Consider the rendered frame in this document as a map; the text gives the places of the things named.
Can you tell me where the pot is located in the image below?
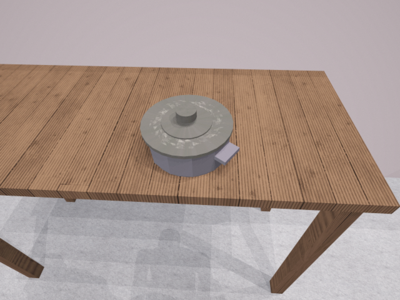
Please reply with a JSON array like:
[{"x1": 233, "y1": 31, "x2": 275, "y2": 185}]
[{"x1": 150, "y1": 140, "x2": 239, "y2": 177}]

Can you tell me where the table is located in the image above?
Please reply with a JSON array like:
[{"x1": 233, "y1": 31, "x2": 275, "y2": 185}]
[{"x1": 0, "y1": 64, "x2": 400, "y2": 294}]

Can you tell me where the lid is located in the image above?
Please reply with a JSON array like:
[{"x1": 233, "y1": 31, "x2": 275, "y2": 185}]
[{"x1": 140, "y1": 95, "x2": 233, "y2": 159}]

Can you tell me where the knob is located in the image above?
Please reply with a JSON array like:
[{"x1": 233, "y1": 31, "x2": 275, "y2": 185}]
[{"x1": 176, "y1": 103, "x2": 197, "y2": 123}]

